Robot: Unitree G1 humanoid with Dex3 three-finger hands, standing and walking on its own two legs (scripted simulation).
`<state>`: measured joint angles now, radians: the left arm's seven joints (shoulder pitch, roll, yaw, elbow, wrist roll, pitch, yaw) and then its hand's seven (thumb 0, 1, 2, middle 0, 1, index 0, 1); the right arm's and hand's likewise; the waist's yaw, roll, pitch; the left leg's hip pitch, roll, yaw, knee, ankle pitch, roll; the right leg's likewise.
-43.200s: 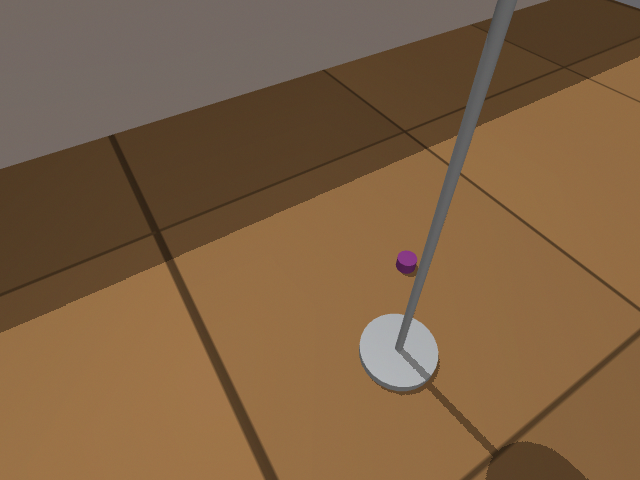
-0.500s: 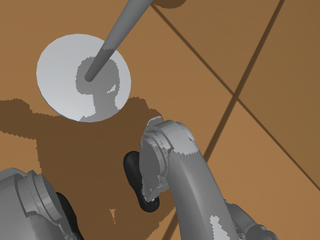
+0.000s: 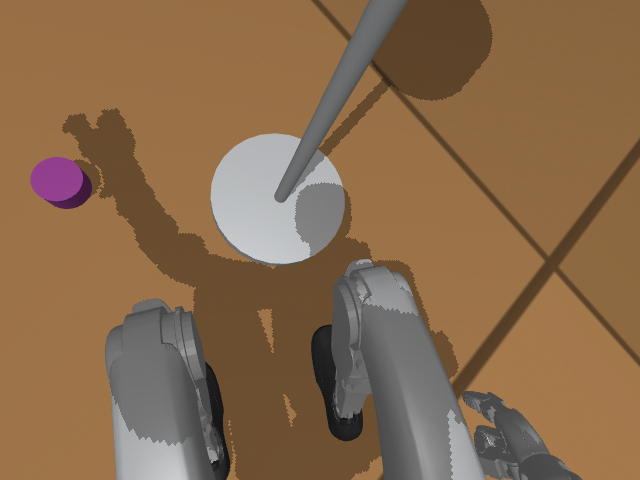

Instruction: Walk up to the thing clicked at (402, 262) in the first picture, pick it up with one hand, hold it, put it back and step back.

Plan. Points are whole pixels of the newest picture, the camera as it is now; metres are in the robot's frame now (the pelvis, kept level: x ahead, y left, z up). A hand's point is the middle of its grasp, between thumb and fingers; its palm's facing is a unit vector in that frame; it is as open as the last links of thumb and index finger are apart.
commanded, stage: go down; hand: left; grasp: from above
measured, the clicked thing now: (62, 183) +0.54 +0.32 -0.36
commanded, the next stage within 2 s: approach in 1.90 s
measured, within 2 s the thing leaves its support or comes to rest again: neither
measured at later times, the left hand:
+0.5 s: hand out of the picture +0.49 +0.35 +0.00, palm faces -0.45 -0.09 -0.89, open 13.7 cm
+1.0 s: hand out of the picture +0.49 +0.36 +0.05, palm faces -0.44 -0.09 -0.90, open 13.7 cm
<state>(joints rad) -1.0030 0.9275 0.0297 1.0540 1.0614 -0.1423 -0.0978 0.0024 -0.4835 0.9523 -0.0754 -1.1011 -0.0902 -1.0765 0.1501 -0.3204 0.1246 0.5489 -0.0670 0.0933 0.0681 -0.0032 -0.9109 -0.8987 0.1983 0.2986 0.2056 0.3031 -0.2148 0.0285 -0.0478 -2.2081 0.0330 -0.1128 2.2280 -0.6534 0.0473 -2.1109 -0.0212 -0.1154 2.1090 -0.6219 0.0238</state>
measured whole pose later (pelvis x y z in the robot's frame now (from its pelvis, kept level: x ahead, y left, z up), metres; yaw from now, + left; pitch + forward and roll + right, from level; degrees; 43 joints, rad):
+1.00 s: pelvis +0.01 +0.00 +0.11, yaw +3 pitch +35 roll -8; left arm -1.01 0.90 0.06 1.17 1.11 -0.29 -0.05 0.00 -0.47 0.93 -0.08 -1.13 -0.11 -1.09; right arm 0.20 -0.27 0.09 0.65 -0.03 0.08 0.00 0.00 -0.91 -0.90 0.20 0.30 0.21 0.30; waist -0.21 0.04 -0.13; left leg -1.88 0.04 -0.06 1.88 -0.61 0.05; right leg -1.81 -0.01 -0.08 1.78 -0.58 0.03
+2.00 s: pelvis +0.02 +0.01 +0.14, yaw +3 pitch +35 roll -8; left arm -1.02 0.92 0.07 1.21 1.13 -0.29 -0.03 0.00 -0.51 0.95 -0.08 -1.11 -0.10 -1.08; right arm 0.20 -0.25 0.09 0.66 -0.03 0.10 0.01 0.00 -0.92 -0.90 0.20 0.30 0.21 0.30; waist -0.22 0.03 -0.12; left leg -1.78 0.05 -0.05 1.77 -0.61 0.05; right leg -1.72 0.00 -0.07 1.67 -0.56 0.03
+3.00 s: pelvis +0.01 +0.00 -0.07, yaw -4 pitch +35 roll -13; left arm -1.22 1.07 0.11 1.64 1.35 -0.26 0.40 0.00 -0.53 0.95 -0.10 -1.08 -0.11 -1.06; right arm 0.15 -0.28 0.25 0.63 -0.17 -0.05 0.13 0.00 -0.92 -0.90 0.20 0.30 0.21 0.30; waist -0.42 -0.10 0.13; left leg -2.37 0.04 -0.17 2.47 -0.72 0.04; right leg -2.27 0.01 -0.15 2.32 -0.66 0.03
